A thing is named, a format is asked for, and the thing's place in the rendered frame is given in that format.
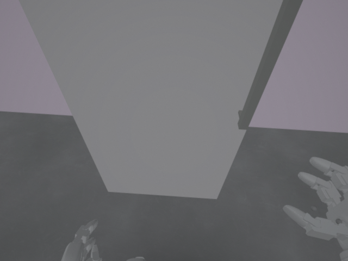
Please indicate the left robot hand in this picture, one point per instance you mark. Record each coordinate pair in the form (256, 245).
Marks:
(80, 247)

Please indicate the handle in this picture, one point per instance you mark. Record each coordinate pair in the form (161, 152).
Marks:
(278, 36)

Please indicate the fridge door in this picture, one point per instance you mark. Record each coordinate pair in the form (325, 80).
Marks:
(155, 86)

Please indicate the right robot hand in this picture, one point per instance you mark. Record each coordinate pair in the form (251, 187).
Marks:
(327, 191)

